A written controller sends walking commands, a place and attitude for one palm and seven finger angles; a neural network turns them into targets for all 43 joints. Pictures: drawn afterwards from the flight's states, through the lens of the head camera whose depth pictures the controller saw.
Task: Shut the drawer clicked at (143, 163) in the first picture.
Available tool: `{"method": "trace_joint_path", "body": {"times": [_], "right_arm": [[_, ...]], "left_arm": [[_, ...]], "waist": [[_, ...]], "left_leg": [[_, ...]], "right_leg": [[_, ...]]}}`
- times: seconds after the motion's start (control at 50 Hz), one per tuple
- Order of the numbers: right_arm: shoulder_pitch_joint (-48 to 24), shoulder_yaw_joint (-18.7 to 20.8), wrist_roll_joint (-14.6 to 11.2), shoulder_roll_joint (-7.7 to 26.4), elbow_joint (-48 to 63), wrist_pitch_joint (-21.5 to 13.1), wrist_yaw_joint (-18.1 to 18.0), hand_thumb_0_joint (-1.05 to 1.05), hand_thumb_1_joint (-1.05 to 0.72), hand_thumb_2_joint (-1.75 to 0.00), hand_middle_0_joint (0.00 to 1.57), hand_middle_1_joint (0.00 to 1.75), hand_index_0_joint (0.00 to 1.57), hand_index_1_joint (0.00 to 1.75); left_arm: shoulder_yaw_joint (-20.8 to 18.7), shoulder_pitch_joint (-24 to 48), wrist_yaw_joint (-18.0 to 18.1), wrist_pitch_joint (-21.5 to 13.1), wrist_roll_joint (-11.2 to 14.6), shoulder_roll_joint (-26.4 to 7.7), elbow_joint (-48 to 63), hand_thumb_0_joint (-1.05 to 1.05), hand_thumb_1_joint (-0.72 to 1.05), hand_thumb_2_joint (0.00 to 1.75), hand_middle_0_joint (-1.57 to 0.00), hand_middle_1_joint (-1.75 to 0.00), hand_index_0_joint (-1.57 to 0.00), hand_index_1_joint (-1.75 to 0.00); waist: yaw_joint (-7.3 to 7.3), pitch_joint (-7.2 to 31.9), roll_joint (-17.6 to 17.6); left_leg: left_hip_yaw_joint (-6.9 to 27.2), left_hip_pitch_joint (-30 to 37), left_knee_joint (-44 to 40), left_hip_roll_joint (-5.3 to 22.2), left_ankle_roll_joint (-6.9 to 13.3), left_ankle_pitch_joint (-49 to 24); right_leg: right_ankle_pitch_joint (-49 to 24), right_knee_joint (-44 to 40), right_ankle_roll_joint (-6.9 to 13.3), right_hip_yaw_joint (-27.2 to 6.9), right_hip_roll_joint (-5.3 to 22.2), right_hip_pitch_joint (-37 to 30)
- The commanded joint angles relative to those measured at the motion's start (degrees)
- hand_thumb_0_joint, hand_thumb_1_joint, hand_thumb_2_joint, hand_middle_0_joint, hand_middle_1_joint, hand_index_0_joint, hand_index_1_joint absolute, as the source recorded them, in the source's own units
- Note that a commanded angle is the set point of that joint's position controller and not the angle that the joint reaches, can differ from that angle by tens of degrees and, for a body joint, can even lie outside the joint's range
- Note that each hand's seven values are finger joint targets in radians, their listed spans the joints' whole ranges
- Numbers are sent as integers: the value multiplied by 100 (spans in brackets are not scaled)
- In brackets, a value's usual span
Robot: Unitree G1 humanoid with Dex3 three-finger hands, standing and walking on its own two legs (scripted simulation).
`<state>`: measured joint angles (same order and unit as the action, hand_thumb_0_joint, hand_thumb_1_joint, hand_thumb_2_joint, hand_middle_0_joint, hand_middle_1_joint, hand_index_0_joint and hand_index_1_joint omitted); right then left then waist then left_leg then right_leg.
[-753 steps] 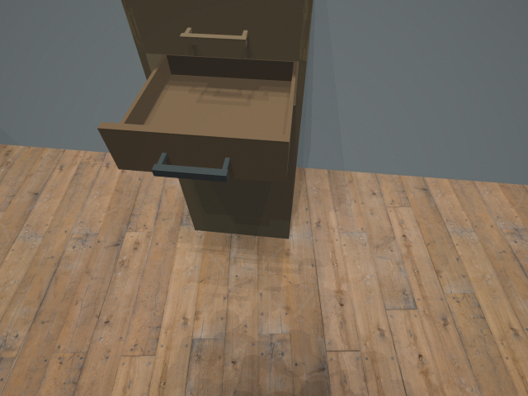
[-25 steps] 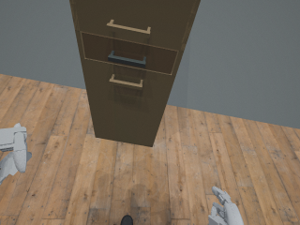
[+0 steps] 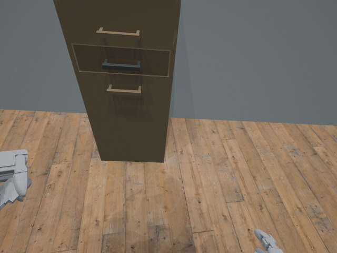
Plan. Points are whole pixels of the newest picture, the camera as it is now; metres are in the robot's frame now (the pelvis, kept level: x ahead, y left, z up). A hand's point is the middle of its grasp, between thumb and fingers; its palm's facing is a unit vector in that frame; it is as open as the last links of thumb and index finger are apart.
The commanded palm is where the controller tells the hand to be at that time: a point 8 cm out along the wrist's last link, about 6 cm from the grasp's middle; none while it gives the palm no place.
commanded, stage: stop stepping back and stand still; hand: left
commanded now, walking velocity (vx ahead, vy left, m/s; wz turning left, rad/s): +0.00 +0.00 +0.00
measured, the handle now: (122, 64) +0.81 +0.20 +0.01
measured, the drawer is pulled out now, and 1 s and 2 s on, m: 0.00 0.00 0.00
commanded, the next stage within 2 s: let the arm hang, fingers relaxed in 0.42 s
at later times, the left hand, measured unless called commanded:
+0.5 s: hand out of the picture +0.14 +0.24 +0.18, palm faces +0.37 -0.81 -0.45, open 3.3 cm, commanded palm none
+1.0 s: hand out of the picture -0.12 +0.21 -0.17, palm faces +0.09 -0.97 -0.22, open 4.2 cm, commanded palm none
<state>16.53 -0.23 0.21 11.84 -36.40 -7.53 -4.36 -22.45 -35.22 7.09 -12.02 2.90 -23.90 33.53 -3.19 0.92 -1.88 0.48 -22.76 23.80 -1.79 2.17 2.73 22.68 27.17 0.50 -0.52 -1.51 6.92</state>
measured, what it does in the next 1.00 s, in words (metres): steps on the spot: left foot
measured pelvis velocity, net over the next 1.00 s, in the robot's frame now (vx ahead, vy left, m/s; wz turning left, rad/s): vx -0.06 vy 0.02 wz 0.08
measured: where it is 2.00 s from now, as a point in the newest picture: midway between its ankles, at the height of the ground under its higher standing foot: outside the picture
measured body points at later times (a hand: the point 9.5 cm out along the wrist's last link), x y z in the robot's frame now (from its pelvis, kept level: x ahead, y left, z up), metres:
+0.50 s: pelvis -0.03 +0.01 +0.00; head -0.04 +0.02 +0.45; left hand +0.11 +0.28 +0.20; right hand +0.15 -0.21 -0.08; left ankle +0.03 +0.11 -0.71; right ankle -0.06 -0.10 -0.73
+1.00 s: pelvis -0.06 +0.02 +0.00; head -0.03 +0.03 +0.45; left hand -0.13 +0.26 -0.15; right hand -0.03 -0.22 -0.15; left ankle +0.00 +0.13 -0.73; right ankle -0.06 -0.10 -0.73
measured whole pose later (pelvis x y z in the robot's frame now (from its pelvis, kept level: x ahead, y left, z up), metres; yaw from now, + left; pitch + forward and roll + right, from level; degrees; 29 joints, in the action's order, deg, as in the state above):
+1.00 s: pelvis -0.06 +0.02 +0.00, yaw +5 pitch -1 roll -1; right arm 15.3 0.7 1.3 10.2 -61.6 2.6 -1.2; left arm -0.7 -20.0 0.8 1.8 -1.1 -13.2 -62.9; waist 1.1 -4.4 -0.5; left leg 3.5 -17.2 26.1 -1.5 0.8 7.8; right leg 14.9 25.4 0.3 1.1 -0.8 9.4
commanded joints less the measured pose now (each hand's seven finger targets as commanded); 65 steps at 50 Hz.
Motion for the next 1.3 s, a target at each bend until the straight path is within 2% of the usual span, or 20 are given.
{"method": "trace_joint_path", "body": {"times": [0.0, 0.08, 0.18, 0.26, 0.32, 0.34, 0.36, 0.38, 0.42, 0.48, 0.5, 0.52, 0.56, 0.6, 0.66, 0.7, 0.78, 0.88, 1.06, 1.28], "right_arm": [[-823, 278, -5, 684, 1039, -336, 63, 0, -90, -90, 20, 30, 20, 30], [-733, 320, -14, 689, 783, -197, -32, 0, -90, -90, 20, 30, 20, 30], [-917, 248, -51, 756, 700, -270, -172, 0, -90, -90, 20, 30, 20, 30], [-1088, 144, 45, 683, 863, -371, -151, 0, -90, -90, 20, 30, 20, 30], [-943, 186, 76, 550, 978, -345, -3, 0, -90, -90, 20, 30, 20, 30], [-938, 180, 58, 449, 1031, -266, 51, 0, -90, -90, 20, 30, 20, 30], [-925, 261, 27, 473, 1001, -171, 91, 0, -90, -90, 20, 30, 20, 30], [-997, 320, 15, 564, 961, -65, 96, 0, -90, -90, 20, 30, 20, 30], [-796, 286, 21, 527, 783, 32, 130, 0, -90, -90, 20, 30, 20, 30], [-891, 202, -45, 541, 741, -140, -39, 0, -90, -90, 20, 30, 20, 30], [-815, 564, 30, 1819, -596, -326, 544, 0, -90, -90, 20, 30, 20, 30], [-610, 631, 8, 1542, -321, -8, 490, 0, -90, -90, 20, 30, 20, 30], [-696, 434, 69, 1398, -245, 236, 386, 0, -90, -90, 20, 30, 20, 30], [-782, 374, 124, 1480, -307, 316, 344, 0, -90, -90, 20, 30, 20, 30], [-944, 354, 118, 1315, -642, 477, 327, 0, -90, -90, 20, 30, 20, 30], [-915, 275, 105, 1010, -966, 625, 337, 0, -90, -90, 20, 30, 20, 30], [-819, 158, 106, 749, -1520, 756, 321, 0, -90, -90, 20, 30, 20, 30], [-353, 221, 111, 624, -1990, 845, 268, 0, -90, -90, 20, 30, 20, 30], [201, 249, 61, 438, -2538, 834, 226, 0, -90, -90, 20, 30, 20, 30], [484, 211, 80, 20, -2777, 812, 211, 0, -90, -90, 20, 30, 20, 30]], "left_arm": [[-787, -867, 76, -471, 89, -976, 1367, 0, 90, 90, -140, -160, -140, -160], [-629, -199, 165, -373, 124, -718, 814, 0, 90, 90, -140, -160, -140, -160], [-238, 958, 131, -331, 10, -633, 642, 0, 90, 90, -140, -160, -140, -160], [-410, 1078, 139, -381, -117, -714, 1097, 0, 90, 90, -140, -160, -140, -160], [-581, 165, 78, -383, -100, -821, 1224, 0, 90, 90, -140, -160, -140, -160], [-573, -113, 38, -390, -99, -805, 1284, 0, 90, 90, -140, -160, -140, -160], [-628, -184, 18, -387, -78, -901, 1284, 0, 90, 90, -140, -160, -140, -160], [-649, -98, 48, -311, -5, -853, 1361, 0, 90, 90, -140, -160, -140, -160], [-492, 147, 71, -267, 6, -598, 1096, 0, 90, 90, -140, -160, -140, -160], [-438, 322, 230, -271, -50, -551, 537, 0, 90, 90, -140, -160, -140, -160], [1531, 977, -610, 649, -656, -24, -3771, 0, 90, 90, -140, -160, -140, -160], [1564, 641, -647, 1046, -559, 223, -3814, 0, 90, 90, -136, -156, -136, -156], [1706, 1000, -612, 1164, -518, 509, -4198, 0, 90, 90, -128, -147, -128, -147], [1665, 1303, -636, 1148, -499, 308, -4941, 0, 90, 90, -120, -138, -120, -138], [1714, 1662, -614, 1150, -453, 12, -6335, 0, 90, 90, -108, -125, -108, -125], [1883, 1966, -615, 1192, -410, 121, -7119, 0, 90, 90, -100, -117, -100, -117], [2054, 1978, -626, 1267, -361, 331, -8260, 0, 90, 90, -84, -99, -84, -99], [2057, 1612, -626, 1263, -371, 570, -9134, 0, 90, 90, -64, -78, -64, -78], [2149, 1286, -563, 1210, -347, 756, -9792, 0, 90, 90, -28, -39, -28, -39], [2120, 1129, -490, 1192, -346, 1054, -9934, 0, 90, 90, -20, -30, -20, -30]], "waist": [[281, 525, 399], [147, -131, -110], [93, -736, 398], [349, -424, 1859], [462, 203, 1270], [441, 340, 724], [363, 293, -496], [367, -58, -1055], [146, -99, -328], [199, -278, 33], [-25, 5, 839], [193, 521, 780], [375, 551, -155], [435, 719, -561], [443, 869, -511], [320, 518, -311], [313, -169, 1071], [305, -360, 1016], [286, -536, 121], [297, -721, 187]], "left_leg": [[307, 911, 102, 274, -269, 1563], [278, 1276, 1475, 285, -269, 1116], [769, 1468, 511, 520, -158, 1852], [2154, -410, -2382, 1165, -124, 4561], [1006, -442, -1536, 700, -266, 3198], [419, -103, -508, 297, -338, 2465], [41, 694, 1431, -102, -362, 1666], [172, 360, 2646, -46, -357, 1316], [271, -175, 3035, 232, -344, 1388], [32, 671, 547, 355, -119, 1058], [797, 936, 1435, 699, 113, -1449], [993, 1290, 1142, 1057, 270, -2865], [1693, 637, 815, 1531, 694, -2932], [1745, 655, 663, 1366, 706, -3189], [943, 679, 753, 706, 264, -1824], [642, 831, 593, 434, 17, -340], [908, 719, -210, 521, 22, 868], [1019, 676, -573, 530, 23, 2044], [927, 971, -518, 581, 62, 1476], [759, 904, -424, 506, 32, 1186]], "right_leg": [[645, -1200, 331, -109, 424, 719], [1039, -1464, 673, -724, 1094, 2212], [1290, -796, 229, -166, 409, 2500], [841, 1237, 56, 291, -501, 250], [654, -88, 182, 219, -300, -614], [720, -909, 260, -242, 109, -297], [1491, -1785, 552, -1490, 989, 1173], [1818, -2137, 978, -2269, 1700, 1926], [1169, -1641, 1097, -1678, 1734, 1714], [-531, -836, 504, -814, 1060, 1178], [-2783, 1224, 237, -174, 1017, 1886], [-2475, 1444, -74, -117, 624, 1538], [-337, 1512, -102, -76, 333, 1222], [-912, 1254, -59, -66, 304, 677], [-2366, 493, 86, -373, 581, -5], [-2119, 16, 247, -621, 845, 323], [-451, -453, 194, -515, 558, 602], [62, -796, 256, -414, 494, 655], [-66, -878, 257, -350, 526, 841], [-62, -843, 262, -383, 556, 940]]}}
